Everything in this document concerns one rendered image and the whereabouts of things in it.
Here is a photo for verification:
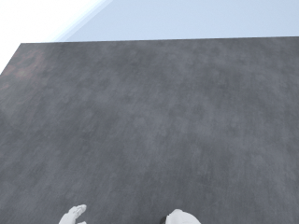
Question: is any right robot shin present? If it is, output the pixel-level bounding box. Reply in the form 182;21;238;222
171;209;183;215

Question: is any left robot hand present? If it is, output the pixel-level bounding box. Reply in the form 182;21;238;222
59;204;87;224

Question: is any right robot thigh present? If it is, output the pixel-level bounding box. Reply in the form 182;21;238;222
165;211;201;224

